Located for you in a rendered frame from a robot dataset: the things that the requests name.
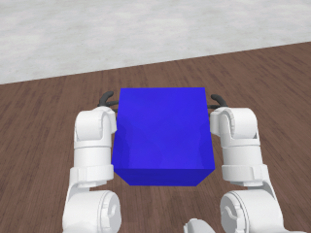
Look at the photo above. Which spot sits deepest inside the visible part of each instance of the robot right forearm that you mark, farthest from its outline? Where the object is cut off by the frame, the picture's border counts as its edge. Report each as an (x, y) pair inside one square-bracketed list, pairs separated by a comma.
[(239, 135)]

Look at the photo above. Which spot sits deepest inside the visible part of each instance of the robot left hand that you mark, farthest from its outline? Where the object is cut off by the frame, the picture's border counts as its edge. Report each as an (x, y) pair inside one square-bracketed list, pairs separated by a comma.
[(104, 98)]

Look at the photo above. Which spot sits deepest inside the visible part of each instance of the right robot upper arm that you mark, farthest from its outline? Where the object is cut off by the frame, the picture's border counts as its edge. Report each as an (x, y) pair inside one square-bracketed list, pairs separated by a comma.
[(251, 211)]

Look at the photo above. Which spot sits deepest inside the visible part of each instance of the robot right hand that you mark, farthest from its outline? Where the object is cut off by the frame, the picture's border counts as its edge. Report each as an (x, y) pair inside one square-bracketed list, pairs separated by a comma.
[(220, 100)]

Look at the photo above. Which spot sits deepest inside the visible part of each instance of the robot left forearm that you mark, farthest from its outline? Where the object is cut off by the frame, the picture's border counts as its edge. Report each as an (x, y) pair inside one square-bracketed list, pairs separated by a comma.
[(92, 150)]

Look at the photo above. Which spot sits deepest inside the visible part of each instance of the right robot thigh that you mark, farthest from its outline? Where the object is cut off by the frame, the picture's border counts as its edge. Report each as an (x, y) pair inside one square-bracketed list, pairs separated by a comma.
[(197, 226)]

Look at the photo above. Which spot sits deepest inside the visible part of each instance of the left robot upper arm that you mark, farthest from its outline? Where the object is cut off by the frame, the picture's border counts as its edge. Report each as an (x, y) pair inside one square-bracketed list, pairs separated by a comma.
[(97, 211)]

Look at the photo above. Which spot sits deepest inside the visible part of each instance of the carton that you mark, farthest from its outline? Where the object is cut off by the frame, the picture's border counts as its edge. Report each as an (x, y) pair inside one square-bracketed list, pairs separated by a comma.
[(163, 136)]

